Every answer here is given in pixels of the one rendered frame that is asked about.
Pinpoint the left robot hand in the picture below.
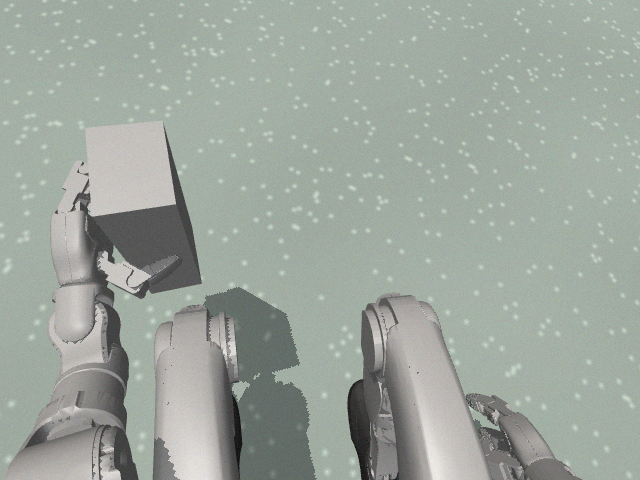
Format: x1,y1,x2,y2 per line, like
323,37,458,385
50,160,182,299

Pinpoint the right robot foot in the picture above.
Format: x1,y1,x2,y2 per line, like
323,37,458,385
348,379,399,480

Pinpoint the left robot arm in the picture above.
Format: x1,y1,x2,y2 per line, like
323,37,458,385
4,282,139,480

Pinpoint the right robot hand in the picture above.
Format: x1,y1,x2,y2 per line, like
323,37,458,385
466,393,556,480

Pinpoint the carton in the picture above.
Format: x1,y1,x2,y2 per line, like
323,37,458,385
85,121,202,294

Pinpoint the right robot arm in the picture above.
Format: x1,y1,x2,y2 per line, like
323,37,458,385
524,458,582,480

